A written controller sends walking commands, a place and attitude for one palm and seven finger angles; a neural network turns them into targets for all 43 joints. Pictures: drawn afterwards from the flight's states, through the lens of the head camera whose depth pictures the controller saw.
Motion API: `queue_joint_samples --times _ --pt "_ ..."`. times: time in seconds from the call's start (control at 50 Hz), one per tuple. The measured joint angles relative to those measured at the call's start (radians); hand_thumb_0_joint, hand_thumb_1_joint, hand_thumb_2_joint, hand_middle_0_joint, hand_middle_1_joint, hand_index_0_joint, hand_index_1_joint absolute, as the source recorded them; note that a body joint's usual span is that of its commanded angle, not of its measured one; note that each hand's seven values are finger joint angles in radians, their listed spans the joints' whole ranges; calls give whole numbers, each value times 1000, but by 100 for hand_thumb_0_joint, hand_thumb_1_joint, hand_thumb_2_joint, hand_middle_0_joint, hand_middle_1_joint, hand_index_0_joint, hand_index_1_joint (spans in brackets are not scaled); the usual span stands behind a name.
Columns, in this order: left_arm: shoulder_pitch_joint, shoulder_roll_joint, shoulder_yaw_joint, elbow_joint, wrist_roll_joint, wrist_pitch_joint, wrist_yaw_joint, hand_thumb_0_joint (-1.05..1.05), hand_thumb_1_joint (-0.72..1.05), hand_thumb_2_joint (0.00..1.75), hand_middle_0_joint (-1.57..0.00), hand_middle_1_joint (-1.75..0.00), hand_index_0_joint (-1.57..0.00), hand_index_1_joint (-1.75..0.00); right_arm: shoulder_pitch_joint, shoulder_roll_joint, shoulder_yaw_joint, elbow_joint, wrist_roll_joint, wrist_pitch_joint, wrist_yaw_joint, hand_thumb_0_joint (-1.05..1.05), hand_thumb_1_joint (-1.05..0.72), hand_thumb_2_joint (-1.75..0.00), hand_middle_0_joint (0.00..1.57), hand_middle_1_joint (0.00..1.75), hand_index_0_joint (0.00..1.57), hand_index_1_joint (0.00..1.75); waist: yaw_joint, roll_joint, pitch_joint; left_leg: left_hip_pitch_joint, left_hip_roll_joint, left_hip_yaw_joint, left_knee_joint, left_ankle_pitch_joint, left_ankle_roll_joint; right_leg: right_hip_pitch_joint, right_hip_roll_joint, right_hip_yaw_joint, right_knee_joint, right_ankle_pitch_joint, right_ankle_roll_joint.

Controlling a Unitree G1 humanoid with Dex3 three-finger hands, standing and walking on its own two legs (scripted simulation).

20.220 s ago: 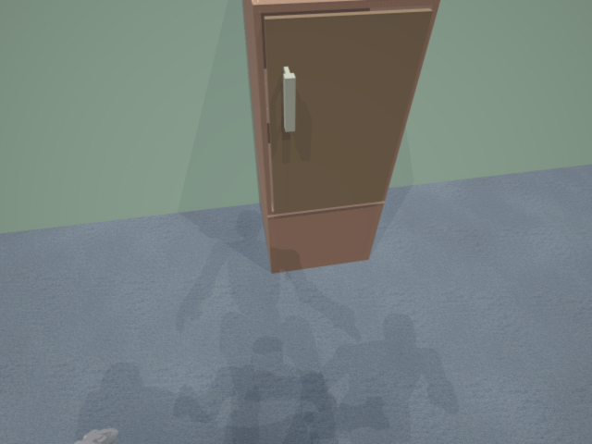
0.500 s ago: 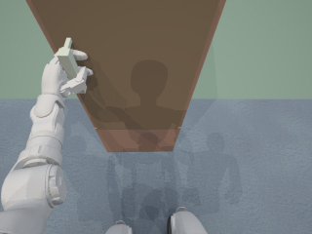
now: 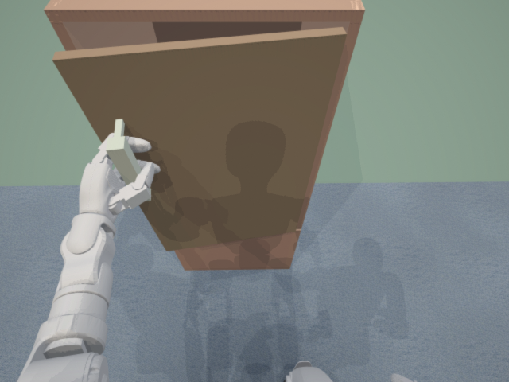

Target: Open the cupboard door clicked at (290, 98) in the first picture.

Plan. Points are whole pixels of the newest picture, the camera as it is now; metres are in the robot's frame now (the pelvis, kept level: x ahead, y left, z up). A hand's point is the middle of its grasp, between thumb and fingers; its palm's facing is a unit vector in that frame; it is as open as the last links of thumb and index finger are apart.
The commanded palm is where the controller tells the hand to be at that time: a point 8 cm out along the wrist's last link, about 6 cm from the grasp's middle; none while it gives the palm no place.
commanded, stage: pull the door open along its arc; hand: left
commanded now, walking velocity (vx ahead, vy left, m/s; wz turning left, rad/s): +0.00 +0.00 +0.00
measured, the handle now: (132, 162) +0.45 +0.19 +0.07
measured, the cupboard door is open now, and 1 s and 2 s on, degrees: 9 41 42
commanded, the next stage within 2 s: open thumb and fingers to let go in 0.58 s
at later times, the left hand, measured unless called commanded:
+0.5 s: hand (195, 272) +0.26 +0.07 +0.08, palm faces +0.33 -0.94 -0.02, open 6.1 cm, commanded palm +0.17 +0.10 +0.07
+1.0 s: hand (203, 288) +0.24 +0.06 +0.08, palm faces +0.40 -0.92 -0.02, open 8.8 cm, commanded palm +0.19 +0.10 +0.07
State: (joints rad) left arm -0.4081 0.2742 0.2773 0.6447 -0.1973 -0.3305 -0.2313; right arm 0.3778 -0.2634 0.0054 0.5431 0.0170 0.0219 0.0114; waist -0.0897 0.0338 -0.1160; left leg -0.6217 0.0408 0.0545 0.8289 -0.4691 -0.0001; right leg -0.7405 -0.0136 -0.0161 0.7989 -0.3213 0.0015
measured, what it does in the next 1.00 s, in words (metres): stands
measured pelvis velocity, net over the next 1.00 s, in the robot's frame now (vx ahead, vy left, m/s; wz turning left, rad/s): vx -0.01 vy -0.04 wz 0.09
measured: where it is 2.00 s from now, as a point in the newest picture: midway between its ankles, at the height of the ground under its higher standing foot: outside the picture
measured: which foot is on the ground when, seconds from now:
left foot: down 0.00-1.00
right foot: down 0.00-1.00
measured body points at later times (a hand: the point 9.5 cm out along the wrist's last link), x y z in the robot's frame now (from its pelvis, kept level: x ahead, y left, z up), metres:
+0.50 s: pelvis +0.02 -0.02 +0.00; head +0.05 -0.03 +0.45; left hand +0.24 +0.12 +0.08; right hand +0.23 -0.20 -0.08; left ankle -0.05 +0.12 -0.70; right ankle +0.03 -0.12 -0.70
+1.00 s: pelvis -0.01 -0.04 +0.00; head +0.02 -0.07 +0.45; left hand +0.21 +0.11 +0.08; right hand +0.19 -0.25 -0.10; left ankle -0.04 +0.12 -0.70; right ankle +0.03 -0.12 -0.70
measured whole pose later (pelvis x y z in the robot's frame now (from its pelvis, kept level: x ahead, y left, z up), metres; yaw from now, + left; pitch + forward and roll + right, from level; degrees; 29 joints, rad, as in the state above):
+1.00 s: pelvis -0.01 -0.04 +0.00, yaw +5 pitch +7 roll +1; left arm 0.32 -0.07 -0.23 -0.14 0.07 -0.18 0.45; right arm 0.23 -0.21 0.00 0.52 -0.06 -0.03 -0.01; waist 0.00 0.05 -0.08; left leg -0.49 0.04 -0.05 0.84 -0.47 -0.05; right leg -0.59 -0.03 -0.11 0.86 -0.39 -0.06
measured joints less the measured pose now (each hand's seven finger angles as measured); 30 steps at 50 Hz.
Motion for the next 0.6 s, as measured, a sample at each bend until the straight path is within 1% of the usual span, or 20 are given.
queue_joint_samples --times 0.04,0.06,0.1,0.14,0.18,0.26,0.32,0.36,0.4,0.46,0.5,0.56,0.6 --pt "82 -28 -31 -89 -8 6 7 0 69 73 -37 -135 -34 -135 -11 2 -2 -10 3 -7 2 1 -91 -90 20 30 20 30 10 2 2 26 -2 -2 -15 2 -1 26 -1 -2 -10 -1 0" --pt "121 -45 -48 -135 -10 12 20 0 69 72 -37 -135 -34 -135 -18 5 -5 -13 4 -10 2 1 -91 -90 20 30 20 30 18 2 3 38 -2 -3 -21 3 -2 38 -2 -3 -15 -2 1" --pt "194 -91 -91 -226 -7 22 85 1 69 72 -37 -135 -35 -135 -38 10 -10 -15 3 -20 5 1 -91 -90 20 30 20 30 34 5 8 60 -3 -7 -30 4 -4 62 -3 -7 -24 -3 1" --pt "260 -145 -139 -311 12 29 177 2 68 73 -36 -135 -36 -135 -63 17 -13 -15 -3 -30 9 1 -91 -90 20 30 20 30 48 5 13 78 -5 -13 -36 5 -5 82 -6 -13 -28 -6 1" --pt "322 -201 -191 -391 46 38 279 2 68 73 -34 -135 -37 -135 -90 25 -15 -15 -14 -39 16 1 -91 -90 20 30 20 30 60 4 18 92 -9 -21 -38 5 -6 98 -10 -20 -27 -11 0" --pt "444 -290 -305 -526 139 63 466 2 68 75 -32 -135 -38 -135 -141 46 -9 -26 -40 -43 23 1 -91 -90 20 30 20 30 81 -1 23 115 -14 -35 -39 3 -10 124 -17 -34 -19 -24 -4" --pt "522 -335 -386 -605 204 98 576 2 68 76 -32 -135 -39 -135 -173 63 0 -38 -58 -36 20 1 -91 -90 20 30 20 30 93 -1 26 131 -16 -45 -36 -2 -14 142 -21 -44 -12 -35 -8" --pt "574 -359 -433 -652 235 127 633 2 68 76 -32 -135 -39 -135 -190 75 6 -47 -67 -27 16 1 -91 -90 20 30 20 30 98 0 25 141 -15 -51 -35 -5 -17 153 -21 -49 -7 -43 -11" --pt "624 -368 -476 -696 262 154 670 2 67 76 -32 -135 -39 -135 -202 87 12 -55 -74 -17 12 1 -91 -90 20 30 20 30 101 1 23 151 -14 -56 -34 -9 -20 163 -20 -54 -3 -50 -14" --pt "692 -339 -529 -757 282 181 690 1 66 74 -34 -135 -38 -135 -214 104 20 -65 -79 -4 12 1 -91 -90 20 30 20 30 98 3 20 166 -9 -63 -31 -16 -27 177 -16 -62 4 -61 -21" --pt "747 -321 -553 -804 279 193 679 1 66 72 -35 -134 -38 -135 -216 111 24 -72 -76 2 18 1 -91 -90 20 30 20 30 93 7 18 174 -4 -67 -27 -22 -31 186 -11 -66 8 -68 -25" --pt "833 -293 -584 -877 269 208 650 2 64 70 -33 -132 -38 -135 -214 114 29 -82 -69 6 31 1 -91 -90 20 30 20 30 79 17 15 184 4 -71 -19 -33 -38 196 -4 -70 17 -80 -31" --pt "879 -279 -604 -916 265 212 643 2 64 70 -32 -130 -38 -135 -210 110 30 -89 -68 5 35 1 -91 -90 20 30 20 30 70 24 15 185 8 -74 -10 -41 -41 197 -1 -74 26 -88 -35"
